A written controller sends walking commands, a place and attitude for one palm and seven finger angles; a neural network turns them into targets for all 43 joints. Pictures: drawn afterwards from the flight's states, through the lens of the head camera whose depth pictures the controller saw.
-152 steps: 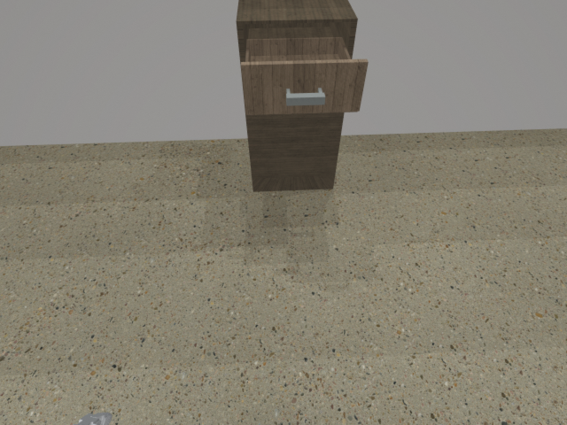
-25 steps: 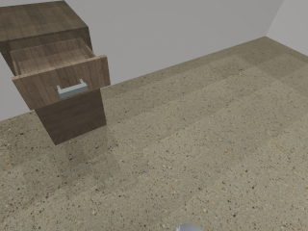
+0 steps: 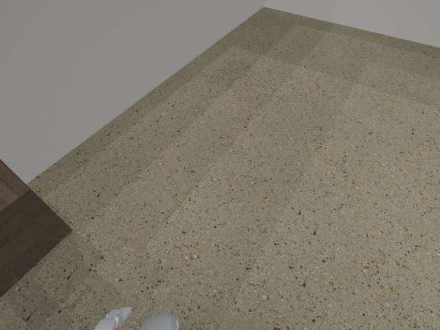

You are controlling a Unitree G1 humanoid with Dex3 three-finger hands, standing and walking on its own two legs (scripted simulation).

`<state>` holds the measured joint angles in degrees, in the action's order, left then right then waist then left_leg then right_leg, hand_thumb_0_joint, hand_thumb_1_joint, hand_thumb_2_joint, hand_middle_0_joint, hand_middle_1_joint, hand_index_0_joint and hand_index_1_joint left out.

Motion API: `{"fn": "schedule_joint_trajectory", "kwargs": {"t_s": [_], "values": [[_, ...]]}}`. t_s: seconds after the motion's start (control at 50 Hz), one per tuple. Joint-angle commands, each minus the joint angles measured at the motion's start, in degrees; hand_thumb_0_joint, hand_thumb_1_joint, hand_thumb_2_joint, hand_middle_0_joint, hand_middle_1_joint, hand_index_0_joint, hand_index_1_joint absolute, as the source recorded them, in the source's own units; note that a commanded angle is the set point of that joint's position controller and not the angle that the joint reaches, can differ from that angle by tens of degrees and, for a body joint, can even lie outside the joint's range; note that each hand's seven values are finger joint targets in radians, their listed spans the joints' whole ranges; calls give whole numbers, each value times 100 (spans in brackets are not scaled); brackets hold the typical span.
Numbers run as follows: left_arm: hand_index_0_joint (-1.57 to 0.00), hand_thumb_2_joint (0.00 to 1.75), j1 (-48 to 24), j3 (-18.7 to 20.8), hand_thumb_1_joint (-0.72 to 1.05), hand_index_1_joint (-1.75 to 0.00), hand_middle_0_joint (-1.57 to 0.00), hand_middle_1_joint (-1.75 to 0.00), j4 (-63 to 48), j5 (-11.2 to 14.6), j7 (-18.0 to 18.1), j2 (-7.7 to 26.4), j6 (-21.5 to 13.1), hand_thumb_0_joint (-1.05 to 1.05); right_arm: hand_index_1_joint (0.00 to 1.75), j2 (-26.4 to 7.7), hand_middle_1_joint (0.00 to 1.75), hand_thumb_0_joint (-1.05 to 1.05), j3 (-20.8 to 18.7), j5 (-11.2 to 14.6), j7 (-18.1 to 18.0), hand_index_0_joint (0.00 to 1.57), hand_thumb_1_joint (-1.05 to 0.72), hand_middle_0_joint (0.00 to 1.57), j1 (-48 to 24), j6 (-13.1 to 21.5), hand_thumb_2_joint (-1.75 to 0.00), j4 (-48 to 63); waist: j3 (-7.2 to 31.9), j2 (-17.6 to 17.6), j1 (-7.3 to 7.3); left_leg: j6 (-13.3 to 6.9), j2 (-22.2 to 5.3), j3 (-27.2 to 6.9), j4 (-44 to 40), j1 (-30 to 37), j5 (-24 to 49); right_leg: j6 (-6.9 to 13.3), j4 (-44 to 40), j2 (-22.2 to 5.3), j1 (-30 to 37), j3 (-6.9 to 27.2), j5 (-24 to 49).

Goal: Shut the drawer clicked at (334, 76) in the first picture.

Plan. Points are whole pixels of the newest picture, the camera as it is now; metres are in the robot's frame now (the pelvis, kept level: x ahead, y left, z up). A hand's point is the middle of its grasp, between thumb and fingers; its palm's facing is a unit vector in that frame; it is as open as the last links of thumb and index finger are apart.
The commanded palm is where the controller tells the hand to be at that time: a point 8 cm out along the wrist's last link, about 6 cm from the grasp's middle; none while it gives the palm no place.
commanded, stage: walk to a spot facing it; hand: left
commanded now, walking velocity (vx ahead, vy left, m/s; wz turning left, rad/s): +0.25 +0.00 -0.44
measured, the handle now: out of the picture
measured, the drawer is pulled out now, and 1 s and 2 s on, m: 0.30 0.30 0.30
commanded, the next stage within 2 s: turn to face it in 0.14 s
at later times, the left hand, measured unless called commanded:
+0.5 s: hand out of the picture +0.16 +0.25 -0.17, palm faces -0.02 -0.99 -0.16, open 7.4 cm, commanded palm none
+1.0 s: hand (111, 301) +0.21 +0.23 -0.13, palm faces +0.21 -0.94 -0.27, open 7.4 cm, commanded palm none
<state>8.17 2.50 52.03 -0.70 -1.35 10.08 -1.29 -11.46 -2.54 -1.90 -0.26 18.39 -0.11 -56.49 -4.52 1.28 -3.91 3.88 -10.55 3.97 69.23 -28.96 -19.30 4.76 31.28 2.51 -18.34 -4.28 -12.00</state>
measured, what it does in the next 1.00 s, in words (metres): walks ahead: left foot, then right foot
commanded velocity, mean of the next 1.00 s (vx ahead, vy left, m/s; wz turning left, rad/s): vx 0.04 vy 0.00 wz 0.36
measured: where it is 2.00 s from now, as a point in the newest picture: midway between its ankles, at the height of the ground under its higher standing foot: outside the picture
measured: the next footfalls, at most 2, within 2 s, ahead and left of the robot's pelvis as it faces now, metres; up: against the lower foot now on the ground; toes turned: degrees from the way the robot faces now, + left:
left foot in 0.30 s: +0.21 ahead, +0.14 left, +0.00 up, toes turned -3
right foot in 0.82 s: +0.17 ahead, -0.08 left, +0.00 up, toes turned +3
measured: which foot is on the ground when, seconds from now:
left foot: up 0.00-0.28, down 0.30-0.82, up 0.84-1.00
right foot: down 0.00-0.30, up 0.32-0.80, down 0.82-1.00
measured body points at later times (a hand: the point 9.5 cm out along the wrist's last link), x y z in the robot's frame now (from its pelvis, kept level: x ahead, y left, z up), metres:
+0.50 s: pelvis +0.13 +0.07 +0.01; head +0.14 +0.10 +0.46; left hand +0.16 +0.31 -0.16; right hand +0.19 -0.17 -0.11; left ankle +0.17 +0.14 -0.73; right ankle +0.10 -0.08 -0.67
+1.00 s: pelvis +0.13 +0.02 +0.01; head +0.15 +0.00 +0.46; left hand +0.19 +0.28 -0.11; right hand +0.20 -0.23 -0.15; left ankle +0.11 +0.15 -0.65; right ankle +0.13 -0.08 -0.73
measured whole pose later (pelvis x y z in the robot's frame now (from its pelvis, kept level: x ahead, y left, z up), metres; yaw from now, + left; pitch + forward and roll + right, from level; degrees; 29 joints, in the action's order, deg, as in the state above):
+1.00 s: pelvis +0.13 +0.02 +0.01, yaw +12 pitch -1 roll +1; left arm 9.3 2.8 51.4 -1.0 1.7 9.7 0.5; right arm -13.5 -5.5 -1.4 0.7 14.7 -4.3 -56.0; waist -3.1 1.8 -2.7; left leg 3.7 -0.5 1.3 64.5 -30.3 -23.2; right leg 1.0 28.9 -3.9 -10.3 -7.5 -17.6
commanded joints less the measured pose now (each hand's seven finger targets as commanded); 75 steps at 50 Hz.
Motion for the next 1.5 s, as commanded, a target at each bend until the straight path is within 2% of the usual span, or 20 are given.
{"fn": "schedule_joint_trajectory", "kwargs": {"t_s": [0.0, 0.14, 0.24, 0.26, 0.28, 0.3, 0.42, 0.62, 0.74, 0.76, 0.8, 0.82, 0.9, 1.1, 1.16, 1.18, 1.22, 1.24, 1.34, 1.48], "values": [[-20, 90, 510, 334, 90, -30, -20, -30, -204, -27, 115, 1064, -176, 0, 30, -423, 30, 0, -155, 2, 16, 20, -90, 20, 156, 110, -90, 441, 466, -718, 232, 79, 101, -76, -582, -337, 540, 597, -1762, -1337, 226, 1431, 532], [-20, 90, 995, 376, 90, -30, -20, -30, -131, -68, 126, 1124, -164, 0, 30, -358, 30, 0, -146, 53, 69, 20, -90, 20, -1105, 218, -90, 1005, 340, -731, 605, 29, 465, -154, -2244, -183, 286, 719, -1592, -1445, 579, 2180, 411], [-20, 90, 832, 400, 90, -30, -20, -30, -127, -29, 150, 1106, -57, 0, 30, -444, 30, 0, -115, 99, -39, 20, -90, 20, -675, 309, -90, 865, 560, -718, 322, -95, 833, -12, -4081, 1716, 735, 328, -762, -1092, 242, 1980, 883], [-20, 90, 840, 337, 90, -30, -20, -30, -134, -9, 151, 879, -55, 0, 30, -670, 30, 0, -121, 73, -95, 20, -90, 20, -95, 364, -90, 658, 797, -228, 92, -257, 483, -355, -4564, 2748, 996, 100, 28, -709, -218, 1635, 682], [-20, 90, 1193, 240, 90, -30, -20, -30, -102, 38, 116, 501, -53, 0, 30, -1273, 30, 0, -209, -15, -109, 20, -90, 20, 413, 390, -90, 546, 1205, 1338, 26, -884, -992, -2087, -4851, 3677, 1762, -267, 1535, 61, -1264, 819, -1063], [-20, 90, 1312, 195, 90, -30, -20, -30, -52, -10, 145, 550, -101, 0, 30, -1381, 30, 0, -190, 26, -91, 20, -90, 20, 457, 271, -90, 552, 1062, 1298, 69, -1470, -1674, -2709, -5125, 3384, 2268, -390, 2551, -14, -1554, 457, -2374], [-20, 90, 1327, 36, 90, -30, -20, -30, 540, -58, 187, 372, 109, 0, 30, -562, 30, 0, 90, 110, -150, 20, -90, 20, -502, 292, -90, 361, 379, 768, 571, -1239, -238, -1213, -5480, 1511, 2822, -670, 2334, -577, -472, 375, -996], [-20, 90, 246, 198, 90, -30, -20, -30, 39, 9, 289, 382, 234, 0, 30, -889, 30, 0, -248, 54, -140, 20, -90, 20, 63, 41, -90, 152, 646, 707, 242, -1485, -259, -2165, -5089, 2039, 2807, -832, 1731, -451, -749, 407, -1318], [-20, 90, 523, 244, 90, -30, -20, -30, -86, 64, 340, 470, 174, 0, 30, -970, 30, 0, -381, 85, -99, 20, -90, 20, -137, -48, -90, 311, 882, 699, 449, -1235, 97, -2495, -4596, 1393, 2622, -715, -184, -246, 641, 388, -487], [-20, 90, 682, 279, 90, -30, -20, -30, -71, 63, 367, 572, 136, 0, 30, -881, 30, 0, -385, 116, -77, 20, -90, 20, -207, -50, -90, 363, 950, 469, 549, -1002, 284, -2397, -4364, 970, 2218, -677, -969, -431, 1297, 480, -2], [-20, 90, 768, 401, 90, -30, -20, -30, -160, -61, 412, 1331, 99, 0, 30, -349, 30, 0, -327, 162, -29, 20, -90, 20, -205, -46, -90, 612, 743, -1694, 610, -204, 1465, -589, -2459, -854, -1118, 220, -1662, -2844, 2154, 2309, 569], [-20, 90, 669, 371, 90, -30, -20, -30, -275, -30, 402, 1330, 112, 0, 30, -621, 30, 0, -402, 68, -18, 20, -90, 20, -345, -112, -90, 621, 654, -1314, 602, -205, 1222, -677, -1319, -645, -1290, 494, -1618, -3004, 1382, 2058, 926], [-20, 90, 72, 236, 90, -30, -20, -30, -446, -32, 378, 852, 64, 0, 30, -488, 30, 0, -385, 68, 107, 20, -90, 20, -296, -264, -90, 449, 118, -1021, 234, -17, 861, -401, 38, -581, -361, 264, -1248, -2096, 789, 604, 1781], [-20, 90, 763, 353, 90, -30, -20, -30, -356, -118, 318, 1436, 147, 0, 30, -538, 30, 0, -243, 121, 202, 20, -90, 20, -1460, -246, -90, 965, 301, -1460, 666, -40, 905, 221, -2183, 346, -590, 212, -735, -2295, 1169, 55, 2527], [-20, 90, 755, 406, 90, -30, -20, -30, -340, -94, 292, 1536, 181, 0, 30, -692, 30, 0, -252, 112, 183, 20, -90, 20, -1168, -174, -90, 984, 660, -1276, 494, -143, 1029, 405, -3560, 1192, 61, -100, 5, -2230, 1232, -289, 2619], [-20, 90, 747, 404, 90, -30, -20, -30, -353, -42, 268, 1524, 201, 0, 30, -921, 30, 0, -309, 90, 179, 20, -90, 20, -810, -136, -90, 914, 909, -933, 275, -232, 965, 304, -4315, 2045, 888, -357, 763, -2144, 845, -513, 2339], [-20, 90, 545, 250, 90, -30, -20, -30, -778, -5, 203, 919, 223, 0, 30, -2134, 30, 0, -587, 104, 120, 20, -90, 20, -21, -70, -90, 814, 1399, 1783, -153, -1612, -1520, -2667, -4657, 3512, 4786, -1042, 3276, -1021, -1638, -423, -2734], [-20, 90, 200, 252, 90, -30, -20, -30, -836, -37, 276, 1079, 313, 0, 30, -2016, 30, 0, -545, 136, 81, 20, -90, 20, 168, -79, -90, 693, 1375, 1074, -223, -1770, -1485, -2472, -4583, 3163, 4146, -961, 3657, -1073, -1634, 203, -2629], [-20, 90, 520, 327, 90, -30, -20, -30, -457, -33, 161, 1035, 323, 0, 30, -1448, 30, 0, -354, 84, 2, 20, -90, 20, -1214, -37, -90, 1062, 585, 941, 390, -1191, -184, -1468, -4906, 1689, 2452, -1003, 3352, -912, -1133, 312, -1128], [-20, 90, 314, 280, 90, -30, -20, -30, -659, 10, 217, 916, 301, 0, 30, -1489, 30, 0, -443, 63, 20, 20, -90, 20, -965, -112, -90, 990, 689, 732, 272, -1382, -163, -2161, -4864, 1840, 2049, -996, 1905, -590, -737, 364, -1278]]}}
